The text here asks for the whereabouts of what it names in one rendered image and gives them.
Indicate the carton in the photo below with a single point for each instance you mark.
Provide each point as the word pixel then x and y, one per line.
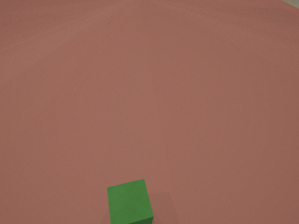
pixel 129 203

